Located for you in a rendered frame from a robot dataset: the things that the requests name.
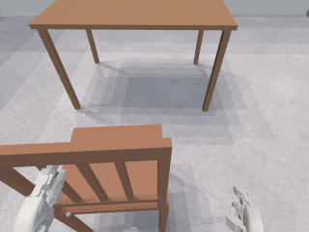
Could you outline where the robot right hand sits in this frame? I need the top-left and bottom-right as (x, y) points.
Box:
(226, 186), (266, 232)

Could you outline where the robot left hand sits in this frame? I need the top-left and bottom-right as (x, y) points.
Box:
(11, 165), (67, 232)

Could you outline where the table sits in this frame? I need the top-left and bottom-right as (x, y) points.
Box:
(29, 0), (238, 112)

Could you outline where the chair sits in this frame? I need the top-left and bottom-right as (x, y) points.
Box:
(0, 124), (173, 232)

